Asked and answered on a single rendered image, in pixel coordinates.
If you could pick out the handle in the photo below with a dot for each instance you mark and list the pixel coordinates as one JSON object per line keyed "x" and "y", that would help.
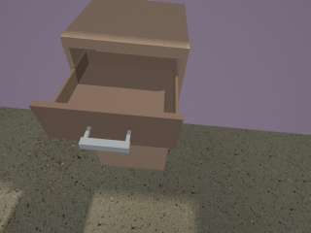
{"x": 87, "y": 143}

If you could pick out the drawer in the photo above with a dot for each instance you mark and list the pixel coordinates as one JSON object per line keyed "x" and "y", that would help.
{"x": 115, "y": 92}

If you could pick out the cabinet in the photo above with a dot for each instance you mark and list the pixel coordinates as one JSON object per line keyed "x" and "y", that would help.
{"x": 139, "y": 27}

